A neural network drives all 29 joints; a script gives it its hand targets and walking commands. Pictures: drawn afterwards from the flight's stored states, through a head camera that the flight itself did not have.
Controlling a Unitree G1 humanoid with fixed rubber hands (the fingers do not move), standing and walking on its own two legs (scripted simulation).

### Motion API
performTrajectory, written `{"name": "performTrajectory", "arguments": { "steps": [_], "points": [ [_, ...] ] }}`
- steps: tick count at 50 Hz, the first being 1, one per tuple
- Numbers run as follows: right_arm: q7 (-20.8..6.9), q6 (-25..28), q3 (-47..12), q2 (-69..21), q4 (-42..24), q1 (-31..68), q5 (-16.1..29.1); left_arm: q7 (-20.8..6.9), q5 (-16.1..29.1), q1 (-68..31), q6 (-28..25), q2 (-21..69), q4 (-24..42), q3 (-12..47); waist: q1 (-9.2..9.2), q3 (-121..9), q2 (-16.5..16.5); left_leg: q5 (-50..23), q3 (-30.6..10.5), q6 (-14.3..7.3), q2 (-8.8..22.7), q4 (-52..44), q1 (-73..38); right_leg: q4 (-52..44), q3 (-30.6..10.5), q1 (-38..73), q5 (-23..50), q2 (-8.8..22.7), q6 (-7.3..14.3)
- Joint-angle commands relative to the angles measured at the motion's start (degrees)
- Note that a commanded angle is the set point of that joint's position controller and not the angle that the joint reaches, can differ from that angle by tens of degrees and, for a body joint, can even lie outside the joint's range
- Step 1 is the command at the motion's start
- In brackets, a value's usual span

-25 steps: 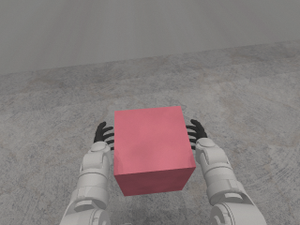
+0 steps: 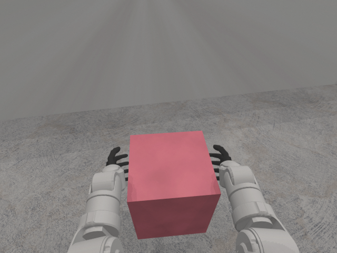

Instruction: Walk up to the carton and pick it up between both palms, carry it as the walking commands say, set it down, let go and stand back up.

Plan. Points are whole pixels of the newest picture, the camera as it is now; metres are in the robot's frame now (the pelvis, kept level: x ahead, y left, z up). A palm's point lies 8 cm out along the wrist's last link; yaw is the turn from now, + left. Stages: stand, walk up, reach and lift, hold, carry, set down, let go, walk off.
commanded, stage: reach and lift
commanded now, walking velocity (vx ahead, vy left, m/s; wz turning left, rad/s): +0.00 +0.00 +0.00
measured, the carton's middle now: (169, 185) +0.34 +0.03 -0.03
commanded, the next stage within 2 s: hold in 1.24 s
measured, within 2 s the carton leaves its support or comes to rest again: neither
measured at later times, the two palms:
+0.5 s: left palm (114, 164) +0.32 +0.17 +0.08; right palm (225, 170) +0.32 -0.12 +0.07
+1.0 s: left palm (110, 176) +0.28 +0.17 +0.08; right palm (228, 168) +0.31 -0.12 +0.09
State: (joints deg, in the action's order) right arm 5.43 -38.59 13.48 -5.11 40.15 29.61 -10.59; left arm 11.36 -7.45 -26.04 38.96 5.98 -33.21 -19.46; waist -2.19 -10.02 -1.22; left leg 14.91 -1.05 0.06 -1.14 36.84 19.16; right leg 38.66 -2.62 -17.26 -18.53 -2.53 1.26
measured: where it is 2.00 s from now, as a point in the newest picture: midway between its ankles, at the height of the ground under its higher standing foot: outside the picture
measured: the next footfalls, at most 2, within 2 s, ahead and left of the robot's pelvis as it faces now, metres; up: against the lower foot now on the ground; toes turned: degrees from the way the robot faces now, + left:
none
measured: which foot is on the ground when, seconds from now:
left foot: down 0.00-1.00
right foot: down 0.00-1.00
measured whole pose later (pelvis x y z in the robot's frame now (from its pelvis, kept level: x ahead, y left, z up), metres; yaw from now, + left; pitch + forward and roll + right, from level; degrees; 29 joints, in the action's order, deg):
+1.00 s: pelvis -0.02 +0.01 +0.00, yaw +0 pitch -4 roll +0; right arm 0.6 -41.6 17.4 -5.1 39.3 32.0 -16.9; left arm 11.1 -10.4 -26.2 42.3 8.1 -30.3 -19.4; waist -2.2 -9.0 -1.3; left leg 12.6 -1.1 -0.3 -1.3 34.8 17.8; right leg 36.0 -2.7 -15.6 -16.0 -2.3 1.0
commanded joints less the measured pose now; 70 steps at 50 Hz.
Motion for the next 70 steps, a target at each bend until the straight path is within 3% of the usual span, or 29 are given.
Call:
{"name": "performTrajectory", "arguments": {
  "steps": [1,6,10,14,18,22,27,33,38,44,49,53,58,63,70],
  "points": [
    [-21.71,2.65,-18.68,-62.56,-7.43,43.20,11.69,-26.03,8.36,-45.76,1.99,61.79,3.25,27.16,-1.33,-7.50,1.16,-4.28,-3.03,-0.15,-3.02,-8.97,-17.05,-15.31,-5.76,0.45,0.25,1.46,-0.02],
    [-21.28,4.06,-17.00,-62.60,-8.24,50.35,11.73,-27.27,8.93,-52.28,0.79,62.39,1.62,26.83,0.87,-8.87,0.01,0.40,-2.51,-0.20,-4.25,-7.63,-16.66,-16.57,-6.73,-2.10,-6.04,2.75,0.46],
    [-20.90,5.56,-17.84,-61.67,-12.48,56.81,12.58,-28.05,8.14,-50.23,0.14,63.92,-3.17,25.68,0.43,-12.18,-1.06,0.45,-2.42,-0.28,-4.75,-6.73,-17.38,-17.21,-7.30,-2.29,-7.55,3.49,0.59],
    [-20.62,6.07,-18.25,-60.01,-15.96,59.31,12.41,-28.49,6.49,-43.39,0.28,65.28,-8.56,23.44,0.37,-14.63,-1.84,-0.85,-2.71,-0.53,-4.72,-7.03,-18.67,-17.35,-6.79,-1.58,-6.06,3.23,0.45],
    [-20.57,5.11,-17.39,-58.78,-15.18,54.27,10.90,-28.59,6.02,-37.96,0.82,66.42,-10.06,22.52,2.15,-15.25,-0.97,-4.39,-3.36,-0.56,-4.16,-8.00,-19.17,-16.26,-5.65,0.61,-0.06,1.84,0.34],
    [-20.86,3.57,-17.93,-58.73,-15.09,46.75,10.22,-28.19,6.98,-35.00,1.19,67.39,-6.01,24.88,3.81,-17.42,2.05,-10.33,-4.03,-0.27,-3.18,-9.06,-18.28,-14.40,-4.27,5.89,9.87,-0.38,0.17],
    [-21.05,2.42,-21.99,-60.56,-18.56,42.29,11.73,-27.97,9.19,-34.79,1.30,67.87,1.02,29.15,3.71,-22.25,2.87,-17.65,-4.38,-0.29,-3.17,-8.63,-18.99,-13.12,-4.56,10.88,18.99,-0.93,-0.17],
    [-21.37,0.62,-23.16,-63.34,-15.42,35.25,12.00,-27.50,11.87,-39.25,1.41,66.21,10.42,33.81,4.34,-22.76,3.10,-20.35,-4.75,-0.28,-2.82,-8.58,-19.33,-12.72,-4.74,11.73,22.19,-1.08,-0.33],
    [-21.75,-0.47,-17.50,-63.05,-7.75,30.91,8.75,-27.63,11.40,-42.72,2.57,64.36,10.33,33.64,5.99,-14.89,3.54,-10.64,-4.39,-0.15,-2.49,-10.14,-15.79,-14.11,-4.60,8.58,13.36,-0.74,0.04],
    [-22.65,0.19,-12.26,-63.30,-2.13,34.73,7.07,-28.65,8.52,-46.96,2.56,63.34,4.78,28.58,5.17,-6.36,1.85,2.83,-3.31,-0.50,-3.18,-10.62,-12.37,-16.42,-5.55,3.34,-2.43,1.23,0.67],
    [-22.92,1.90,-12.76,-64.50,-2.94,38.82,8.52,-29.62,7.77,-48.57,1.41,63.38,2.98,27.68,3.49,-6.56,-0.45,3.54,-2.39,-0.45,-4.39,-8.93,-15.73,-19.37,-7.85,-0.87,-8.77,3.89,1.31],
    [-22.87,3.27,-14.40,-64.30,-5.28,42.37,9.84,-30.04,7.50,-47.29,0.58,64.16,1.65,27.77,2.86,-9.74,-1.99,1.87,-2.31,-0.25,-4.70,-7.91,-19.48,-20.53,-8.49,-2.99,-9.68,5.03,1.51],
    [-22.93,4.34,-15.61,-62.49,-8.95,44.23,10.51,-30.07,7.53,-43.34,0.49,66.75,-0.46,28.34,3.58,-13.80,-1.34,-0.22,-2.96,0.06,-4.06,-8.06,-21.17,-19.28,-7.31,-1.80,-6.27,4.02,1.55],
    [-23.40,3.48,-15.90,-60.58,-9.99,38.70,9.63,-29.22,8.26,-38.35,1.33,69.15,0.82,30.19,5.39,-15.42,1.98,-2.68,-3.68,0.50,-2.46,-9.73,-19.62,-16.20,-5.07,2.88,0.83,0.82,1.61],
    [-23.59,1.90,-19.62,-60.63,-15.61,34.97,10.74,-28.53,10.01,-33.33,2.45,70.44,4.62,33.31,5.08,-19.73,3.72,-9.50,-4.09,0.32,-1.82,-10.87,-18.84,-14.52,-4.15,9.64,10.86,-1.14,1.27]
  ]
}}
